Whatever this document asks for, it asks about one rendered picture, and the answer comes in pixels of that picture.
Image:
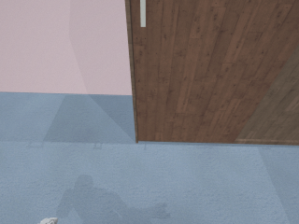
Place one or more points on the wardrobe door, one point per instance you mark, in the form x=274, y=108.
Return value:
x=277, y=115
x=203, y=66

